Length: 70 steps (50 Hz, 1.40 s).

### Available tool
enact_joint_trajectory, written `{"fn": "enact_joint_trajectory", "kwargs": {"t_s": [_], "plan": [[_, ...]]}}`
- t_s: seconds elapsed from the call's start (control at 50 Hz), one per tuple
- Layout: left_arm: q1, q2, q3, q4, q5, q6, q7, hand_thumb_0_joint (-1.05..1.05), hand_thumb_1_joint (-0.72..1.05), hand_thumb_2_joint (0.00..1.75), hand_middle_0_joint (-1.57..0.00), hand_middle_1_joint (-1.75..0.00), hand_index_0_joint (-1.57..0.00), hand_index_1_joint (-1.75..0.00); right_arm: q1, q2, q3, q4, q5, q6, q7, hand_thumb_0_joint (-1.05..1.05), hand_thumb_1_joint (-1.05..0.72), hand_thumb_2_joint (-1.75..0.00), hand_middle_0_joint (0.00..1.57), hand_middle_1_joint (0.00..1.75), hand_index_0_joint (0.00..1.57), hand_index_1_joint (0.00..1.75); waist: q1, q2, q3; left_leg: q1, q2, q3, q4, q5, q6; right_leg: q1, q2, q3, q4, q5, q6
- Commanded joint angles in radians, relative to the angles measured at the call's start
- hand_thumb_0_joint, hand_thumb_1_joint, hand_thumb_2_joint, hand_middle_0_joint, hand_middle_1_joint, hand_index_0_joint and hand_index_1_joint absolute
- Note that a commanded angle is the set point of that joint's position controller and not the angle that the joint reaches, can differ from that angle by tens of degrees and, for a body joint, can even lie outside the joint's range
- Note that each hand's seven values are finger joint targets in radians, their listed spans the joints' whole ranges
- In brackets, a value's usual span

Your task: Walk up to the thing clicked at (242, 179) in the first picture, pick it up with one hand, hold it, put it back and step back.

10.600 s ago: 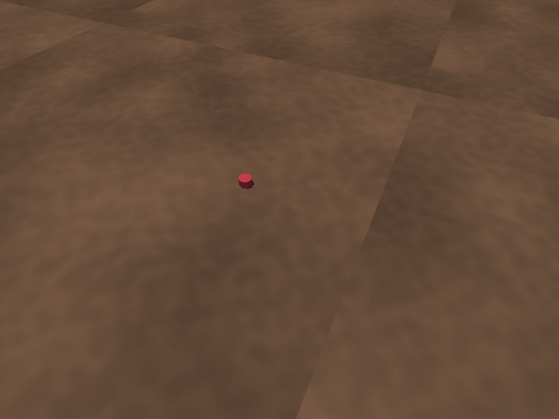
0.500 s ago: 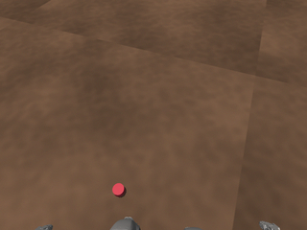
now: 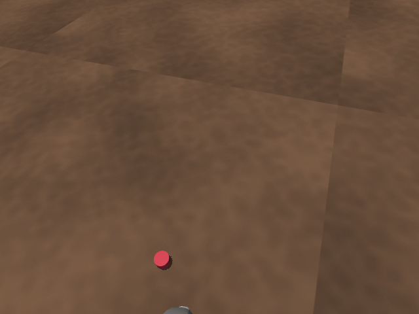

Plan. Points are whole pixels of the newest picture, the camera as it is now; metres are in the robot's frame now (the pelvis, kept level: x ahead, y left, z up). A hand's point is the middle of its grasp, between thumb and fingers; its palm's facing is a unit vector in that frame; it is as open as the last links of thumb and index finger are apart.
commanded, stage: walk up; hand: left
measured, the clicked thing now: (162, 259) +0.46 +0.29 -0.74
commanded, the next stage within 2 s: stand in 1.14 s
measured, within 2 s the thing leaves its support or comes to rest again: neither
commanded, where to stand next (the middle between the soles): +0.07 +0.03 m, yaw +3 degrees
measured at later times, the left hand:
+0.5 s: hand out of the picture +0.09 +0.28 -0.13, palm faces +0.05 -0.89 -0.45, open 7.4 cm
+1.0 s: hand out of the picture +0.02 +0.32 -0.15, palm faces +0.09 -0.92 -0.39, open 7.4 cm
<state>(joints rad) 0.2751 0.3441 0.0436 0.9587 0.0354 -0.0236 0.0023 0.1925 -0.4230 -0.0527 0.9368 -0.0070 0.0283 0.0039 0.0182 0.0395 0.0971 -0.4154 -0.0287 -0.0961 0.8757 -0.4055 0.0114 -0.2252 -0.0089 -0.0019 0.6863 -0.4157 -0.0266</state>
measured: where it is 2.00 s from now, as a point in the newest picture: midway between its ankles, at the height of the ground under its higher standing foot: outside the picture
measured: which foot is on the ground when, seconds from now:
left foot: up 0.00-0.08, down 0.10-0.46, up 0.48-0.76, down 0.78-1.00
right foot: down 0.00-0.16, up 0.18-0.42, down 0.44-0.82, up 0.84-1.00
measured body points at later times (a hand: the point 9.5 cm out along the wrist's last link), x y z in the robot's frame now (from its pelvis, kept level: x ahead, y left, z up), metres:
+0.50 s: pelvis +0.02 -0.01 -0.01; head +0.03 -0.03 +0.44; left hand +0.08 +0.32 -0.10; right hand +0.11 -0.32 -0.14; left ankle +0.00 +0.13 -0.71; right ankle +0.12 -0.11 -0.72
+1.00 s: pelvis +0.00 +0.03 +0.00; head +0.01 +0.04 +0.45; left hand +0.02 +0.36 -0.12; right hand +0.06 -0.28 -0.12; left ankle -0.03 +0.15 -0.72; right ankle +0.05 -0.10 -0.70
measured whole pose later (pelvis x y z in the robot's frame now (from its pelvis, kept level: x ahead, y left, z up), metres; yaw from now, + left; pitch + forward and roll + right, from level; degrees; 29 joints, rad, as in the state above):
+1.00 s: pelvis +0.00 +0.03 +0.00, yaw +7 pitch -2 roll +1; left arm 0.23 0.43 0.05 1.01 0.00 0.01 0.00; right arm 0.29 -0.37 -0.03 0.99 -0.04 -0.01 0.02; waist -0.02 -0.04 0.05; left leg -0.22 0.00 0.03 0.62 -0.37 0.01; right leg -0.40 0.00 0.07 0.83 -0.42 -0.02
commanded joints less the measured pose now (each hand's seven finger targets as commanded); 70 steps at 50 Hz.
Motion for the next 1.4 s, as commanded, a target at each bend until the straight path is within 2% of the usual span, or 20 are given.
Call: {"fn": "enact_joint_trajectory", "kwargs": {"t_s": [0.0, 0.1, 0.14, 0.18, 0.32, 0.4, 0.46, 0.58, 0.74, 0.76, 0.8, 0.82, 0.88, 0.98, 1.06, 1.1, 1.12, 1.24, 1.32, 1.38], "plan": [[-0.003, 0.313, 0.091, -0.093, -0.003, -0.037, 0.013, 0.0, 0.9, 0.9, -0.2, -0.3, -0.2, -0.3, -0.088, -0.157, -0.036, -0.086, -0.013, -0.052, 0.005, 0.0, -0.9, -0.9, 0.2, 0.3, 0.2, 0.3, 0.052, -0.23, -0.022, -0.102, 0.02, 0.086, -0.142, -0.057, -0.004, 0.158, -0.237, 0.259, -0.271, 0.21, -0.152], [-0.034, 0.281, 0.057, -0.137, -0.029, -0.026, -0.003, 0.0, 0.9, 0.9, -0.2, -0.3, -0.2, -0.3, 0.084, -0.183, -0.065, -0.042, -0.017, -0.092, 0.008, 0.0, -0.9, -0.9, 0.2, 0.3, 0.2, 0.3, -0.061, -0.099, -0.146, 0.371, 0.026, 0.03, -0.512, 0.077, 0.069, -0.038, -0.18, 0.114, 0.009, 0.393, -0.089], [-0.072, 0.209, 0.041, -0.161, -0.036, -0.025, 0.002, 0.0, 0.9, 0.9, -0.2, -0.3, -0.2, -0.3, 0.174, -0.324, -0.1, -0.05, -0.026, -0.1, 0.006, 0.0, -0.9, -0.9, 0.2, 0.3, 0.2, 0.3, -0.096, 0.165, -0.14, 0.566, 0.371, -0.514, -0.6, 0.062, 0.242, -0.469, 0.026, -0.034, 0.319, -0.147, -0.002], [-0.107, 0.296, 0.057, -0.158, -0.023, -0.03, 0.008, 0.0, 0.9, 0.9, -0.2, -0.3, -0.2, -0.3, 0.157, -0.287, -0.093, -0.055, -0.006, -0.088, 0.009, 0.0, -0.9, -0.9, 0.2, 0.3, 0.2, 0.3, -0.083, 0.034, -0.03, 0.395, 0.396, -0.453, -0.576, 0.168, 0.316, -0.412, -0.049, 0.077, 0.325, -0.186, -0.009], [-0.006, 0.224, 0.046, -0.101, -0.036, -0.041, 0.001, 0.0, 0.9, 0.9, -0.2, -0.3, -0.2, -0.3, -0.001, -0.195, -0.041, -0.113, -0.006, -0.071, 0.005, 0.0, -0.9, -0.9, 0.2, 0.3, 0.2, 0.3, -0.02, 0.14, -0.009, 0.133, 0.205, -0.039, -0.465, 0.577, 0.181, -0.095, -0.033, -0.05, 0.026, 0.123, 0.026], [0.067, 0.268, 0.067, -0.045, -0.032, -0.045, 0.034, 0.0, 0.9, 0.9, -0.2, -0.3, -0.2, -0.3, -0.048, -0.142, -0.025, -0.142, 0.016, -0.025, 0.011, 0.0, -0.9, -0.9, 0.2, 0.3, 0.2, 0.3, 0.032, 0.065, -0.058, -0.014, 0.105, 0.022, -0.244, 0.326, 0.093, 0.157, -0.004, -0.052, -0.165, 0.376, 0.008], [-0.059, 0.406, 0.088, -0.094, -0.013, -0.042, 0.046, 0.0, 0.9, 0.9, -0.2, -0.3, -0.2, -0.3, 0.079, -0.155, -0.042, -0.108, 0.007, 0.02, 0.0, 0.0, -0.9, -0.9, 0.2, 0.3, 0.2, 0.3, -0.011, -0.139, -0.071, 0.016, 0.002, -0.032, 0.176, -0.207, 0.021, -0.085, -0.437, 0.5, -0.462, -0.065, -0.188], [-0.124, 0.347, 0.095, -0.112, -0.009, -0.029, 0.046, 0.0, 0.9, 0.9, -0.2, -0.3, -0.2, -0.3, 0.162, -0.195, -0.075, -0.053, -0.013, 0.032, 0.017, 0.0, -0.9, -0.9, 0.2, 0.3, 0.2, 0.3, -0.025, -0.195, -0.093, -0.021, 0.017, -0.028, 0.269, -0.064, 0.0, -0.094, -0.292, 0.274, -0.404, -0.195, -0.142], [-0.161, 0.31, 0.079, -0.12, 0.0, 0.015, 0.019, 0.0, 0.9, 0.9, -0.2, -0.3, -0.2, -0.3, 0.213, -0.159, -0.063, 0.017, -0.014, -0.003, 0.022, 0.0, -0.9, -0.9, 0.2, 0.3, 0.2, 0.3, -0.046, -0.182, -0.124, 0.257, 0.002, 0.166, -0.362, 0.021, 0.011, -0.219, -0.207, 0.101, -0.216, -0.237, -0.091], [-0.134, 0.256, 0.062, -0.115, -0.011, 0.022, 0.018, 0.0, 0.9, 0.9, -0.2, -0.3, -0.2, -0.3, 0.209, -0.181, -0.068, 0.023, -0.028, -0.011, 0.015, 0.0, -0.9, -0.9, 0.2, 0.3, 0.2, 0.3, -0.043, -0.046, -0.102, 0.293, 0.026, 0.065, -0.447, -0.029, 0.024, -0.303, -0.153, 0.052, -0.078, -0.259, -0.046], [-0.15, 0.229, 0.052, -0.112, -0.024, 0.022, 0.023, 0.0, 0.9, 0.9, -0.2, -0.3, -0.2, -0.3, 0.066, -0.325, -0.083, -0.062, -0.047, -0.028, 0.001, 0.0, -0.9, -0.9, 0.2, 0.3, 0.2, 0.3, -0.044, 0.142, 0.025, 0.047, 0.383, -0.509, -0.715, -0.503, 0.163, -0.436, 0.02, 0.047, 0.231, -0.124, 0.02], [-0.194, 0.287, 0.068, -0.094, -0.024, 0.017, 0.025, 0.0, 0.9, 0.9, -0.2, -0.3, -0.2, -0.3, 0.0, -0.32, -0.076, -0.061, -0.029, -0.033, 0.001, 0.0, -0.9, -0.9, 0.2, 0.3, 0.2, 0.3, -0.048, 0.099, 0.09, -0.131, 0.408, -0.49, -0.724, -0.516, 0.228, -0.299, -0.031, 0.113, 0.285, -0.11, 0.011], [-0.072, 0.217, 0.049, -0.024, -0.043, 0.009, 0.006, 0.0, 0.9, 0.9, -0.2, -0.3, -0.2, -0.3, -0.073, -0.199, -0.037, -0.064, -0.035, -0.065, -0.011, 0.0, -0.9, -0.9, 0.2, 0.3, 0.2, 0.3, 0.014, 0.057, 0.043, 0.052, 0.222, -0.141, -0.562, -0.048, 0.138, -0.263, 0.008, 0.115, 0.243, 0.033, -0.001], [-0.144, 0.245, 0.038, -0.049, -0.023, -0.019, 0.001, 0.0, 0.9, 0.9, -0.2, -0.3, -0.2, -0.3, 0.039, -0.245, -0.058, -0.029, -0.031, -0.068, -0.004, 0.0, -0.9, -0.9, 0.2, 0.3, 0.2, 0.3, -0.06, 0.156, -0.015, 0.265, 0.269, -0.131, -0.473, 0.163, 0.181, -0.23, -0.002, 0.006, -0.011, -0.054, 0.017], [0.014, 0.288, 0.052, 0.01, -0.017, -0.052, 0.014, 0.0, 0.9, 0.9, -0.2, -0.3, -0.2, -0.3, 0.045, -0.162, -0.029, -0.049, 0.008, -0.064, -0.006, 0.0, -0.9, -0.9, 0.2, 0.3, 0.2, 0.3, 0.005, -0.025, -0.151, 0.155, 0.151, 0.049, -0.12, 0.452, 0.08, 0.183, -0.05, 0.14, -0.286, 0.375, -0.054], [0.037, 0.382, 0.069, -0.002, -0.026, -0.051, 0.013, 0.0, 0.9, 0.9, -0.2, -0.3, -0.2, -0.3, -0.005, -0.143, -0.02, -0.082, 0.006, -0.064, -0.016, 0.0, -0.9, -0.9, 0.2, 0.3, 0.2, 0.3, 0.024, -0.195, -0.132, -0.127, 0.028, 0.119, 0.037, -0.186, 0.032, 0.261, -0.348, 0.541, -0.289, 0.445, -0.26], [-0.056, 0.329, 0.044, 0.012, -0.02, -0.051, 0.01, 0.0, 0.9, 0.9, -0.2, -0.3, -0.2, -0.3, -0.095, -0.126, -0.018, -0.073, 0.014, -0.064, -0.031, 0.0, -0.9, -0.9, 0.2, 0.3, 0.2, 0.3, 0.02, -0.188, -0.066, -0.006, 0.063, -0.01, -0.053, -0.177, 0.027, 0.082, -0.348, 0.466, -0.269, 0.722, -0.27], [-0.142, 0.213, 0.012, -0.02, -0.056, -0.02, 0.015, 0.0, 0.9, 0.9, -0.2, -0.3, -0.2, -0.3, 0.002, -0.166, -0.038, 0.013, -0.007, -0.071, -0.019, 0.0, -0.9, -0.9, 0.2, 0.3, 0.2, 0.3, -0.044, -0.037, -0.188, 0.369, 0.165, -0.058, -0.454, 0.536, 0.053, -0.008, -0.063, 0.074, -0.145, 0.495, 0.0], [-0.196, 0.235, 0.007, 0.024, -0.034, -0.008, 0.0, 0.0, 0.9, 0.9, -0.2, -0.3, -0.2, -0.3, -0.145, -0.152, -0.017, 0.017, 0.007, -0.055, -0.006, 0.0, -0.9, -0.9, 0.2, 0.3, 0.2, 0.3, -0.017, -0.04, -0.054, 0.173, 0.136, -0.027, -0.506, 0.063, 0.025, 0.013, -0.089, 0.149, -0.346, 0.082, -0.008], [-0.212, 0.223, 0.001, 0.041, -0.028, -0.016, -0.001, 0.0, 0.9, 0.9, -0.2, -0.3, -0.2, -0.3, -0.128, -0.157, -0.008, 0.054, 0.0, -0.064, -0.004, 0.0, -0.9, -0.9, 0.2, 0.3, 0.2, 0.3, -0.033, -0.002, -0.083, 0.275, 0.155, -0.025, -0.52, 0.25, 0.019, 0.014, -0.099, 0.128, -0.321, 0.249, -0.01]]}}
